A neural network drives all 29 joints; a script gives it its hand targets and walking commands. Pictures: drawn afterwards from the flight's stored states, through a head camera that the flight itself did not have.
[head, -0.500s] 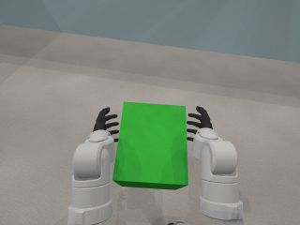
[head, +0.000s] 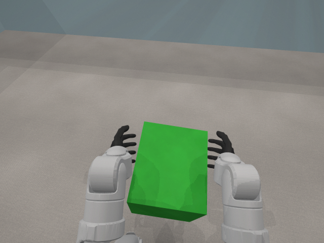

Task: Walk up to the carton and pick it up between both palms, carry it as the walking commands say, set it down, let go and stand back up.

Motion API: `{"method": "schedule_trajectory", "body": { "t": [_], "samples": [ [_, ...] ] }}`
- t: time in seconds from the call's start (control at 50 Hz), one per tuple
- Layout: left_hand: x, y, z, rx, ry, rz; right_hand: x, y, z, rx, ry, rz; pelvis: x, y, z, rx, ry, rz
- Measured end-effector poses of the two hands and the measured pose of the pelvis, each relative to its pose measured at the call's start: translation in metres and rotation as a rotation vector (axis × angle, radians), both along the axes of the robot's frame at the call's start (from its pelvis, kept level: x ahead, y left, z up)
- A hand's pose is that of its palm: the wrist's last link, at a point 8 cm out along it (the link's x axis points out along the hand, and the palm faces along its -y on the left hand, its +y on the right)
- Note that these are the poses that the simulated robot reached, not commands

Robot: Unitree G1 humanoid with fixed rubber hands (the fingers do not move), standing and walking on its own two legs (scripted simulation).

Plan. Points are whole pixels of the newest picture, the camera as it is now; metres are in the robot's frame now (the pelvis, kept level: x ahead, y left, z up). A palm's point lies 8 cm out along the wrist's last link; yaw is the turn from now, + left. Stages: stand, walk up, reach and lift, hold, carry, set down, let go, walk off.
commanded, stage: carry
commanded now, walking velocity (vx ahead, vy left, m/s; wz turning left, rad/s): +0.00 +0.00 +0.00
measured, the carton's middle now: (167, 174) +0.32 -0.01 -0.02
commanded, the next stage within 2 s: none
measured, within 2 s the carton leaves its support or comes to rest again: neither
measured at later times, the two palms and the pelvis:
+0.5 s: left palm (86, 222) +0.16 +0.13 +0.12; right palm (232, 216) +0.16 -0.11 +0.12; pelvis -0.14 +0.01 +0.00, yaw +1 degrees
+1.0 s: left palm out of the picture +0.10 +0.12 +0.12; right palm out of the picture +0.10 -0.13 +0.12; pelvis -0.20 +0.00 +0.00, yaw +0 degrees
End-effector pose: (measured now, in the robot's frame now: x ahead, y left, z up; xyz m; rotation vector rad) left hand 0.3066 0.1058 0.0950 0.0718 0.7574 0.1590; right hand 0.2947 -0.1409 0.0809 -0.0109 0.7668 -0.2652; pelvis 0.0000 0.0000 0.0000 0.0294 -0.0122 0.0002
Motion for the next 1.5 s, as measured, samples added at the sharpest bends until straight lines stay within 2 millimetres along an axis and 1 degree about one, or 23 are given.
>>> {"method": "schedule_trajectory", "body": {
  "t": [0.04, 0.08, 0.14, 0.18, 0.22, 0.28, 0.34, 0.4, 0.44, 0.5, 0.56, 0.64, 0.7, 0.76, 0.9, 0.96, 1.06, 1.26, 1.5],
  "samples": [
    [-0.013, 0.004, 0.011, 0.006, -0.029, 0.027, -0.007, 0.004, 0.01, 0.019, -0.028, 0.014, -0.014, -0.001, 0.004, 0.009, 0.018, 0.007],
    [-0.025, 0.012, 0.02, 0.002, -0.071, 0.071, -0.01, 0.012, 0.022, 0.038, -0.068, 0.031, -0.028, -0.002, 0.005, 0.012, 0.033, 0.011],
    [-0.044, 0.025, 0.028, -0.014, -0.125, 0.117, -0.02, 0.025, 0.037, 0.047, -0.12, 0.045, -0.048, 0.001, 0.003, 0.009, 0.043, 0.018],
    [-0.057, 0.032, 0.028, -0.023, -0.135, 0.121, -0.032, 0.032, 0.039, 0.036, -0.131, 0.049, -0.06, 0.005, 0.001, 0.0, 0.044, 0.027],
    [-0.072, 0.038, 0.022, -0.035, -0.127, 0.111, -0.048, 0.038, 0.036, 0.007, -0.122, 0.052, -0.072, 0.01, -0.002, -0.014, 0.038, 0.038],
    [-0.095, 0.044, 0.014, -0.048, -0.075, 0.093, -0.075, 0.043, 0.032, -0.021, -0.073, 0.062, -0.089, 0.016, 0.002, -0.02, 0.014, 0.038],
    [-0.113, 0.041, 0.019, -0.054, -0.072, 0.067, -0.097, 0.041, 0.036, -0.038, -0.061, 0.05, -0.105, 0.019, 0.006, -0.045, 0.001, 0.025],
    [-0.126, 0.039, 0.027, -0.057, -0.102, 0.073, -0.11, 0.04, 0.044, -0.044, -0.081, 0.048, -0.119, 0.016, 0.008, -0.055, 0.017, 0.015],
    [-0.135, 0.037, 0.027, -0.053, -0.108, 0.083, -0.117, 0.038, 0.046, -0.038, -0.088, 0.051, -0.129, 0.013, 0.007, -0.053, 0.028, 0.013],
    [-0.148, 0.028, 0.025, -0.044, -0.104, 0.083, -0.13, 0.029, 0.041, -0.027, -0.085, 0.049, -0.142, 0.005, 0.004, -0.041, 0.033, 0.011],
    [-0.16, 0.012, 0.023, -0.023, -0.099, 0.067, -0.145, 0.012, 0.034, -0.008, -0.082, 0.036, -0.156, -0.005, 0.001, -0.021, 0.029, 0.001],
    [-0.174, -0.006, 0.021, -0.012, -0.064, 0.02, -0.168, -0.006, 0.026, -0.009, -0.051, 0.015, -0.169, -0.013, 0.004, -0.015, 0.021, 0.001],
    [-0.183, -0.008, 0.021, -0.011, -0.062, 0.017, -0.178, -0.008, 0.026, -0.008, -0.054, 0.013, -0.178, -0.014, 0.004, -0.017, 0.019, -0.001],
    [-0.191, -0.003, 0.021, -0.018, -0.071, 0.026, -0.184, -0.004, 0.03, -0.009, -0.068, 0.016, -0.185, -0.012, 0.002, -0.023, 0.012, -0.003],
    [-0.205, 0.011, 0.027, -0.032, -0.099, 0.046, -0.194, 0.01, 0.041, -0.011, -0.102, 0.026, -0.196, -0.003, 0.001, -0.033, -0.003, -0.002],
    [-0.208, 0.011, 0.028, -0.032, -0.106, 0.049, -0.197, 0.011, 0.043, -0.011, -0.107, 0.028, -0.199, -0.003, 0.001, -0.034, -0.006, -0.002],
    [-0.209, 0.007, 0.027, -0.027, -0.097, 0.039, -0.2, 0.006, 0.039, -0.011, -0.098, 0.025, -0.2, -0.005, 0.001, -0.031, -0.007, -0.001],
    [-0.203, 0.006, 0.025, -0.026, -0.09, 0.036, -0.194, 0.006, 0.037, -0.011, -0.088, 0.024, -0.194, -0.006, 0.001, -0.031, 0.0, -0.001],
    [-0.186, 0.006, 0.025, -0.026, -0.086, 0.045, -0.176, 0.005, 0.035, -0.004, -0.078, 0.028, -0.18, -0.008, 0.002, -0.028, 0.02, -0.001]
  ]
}}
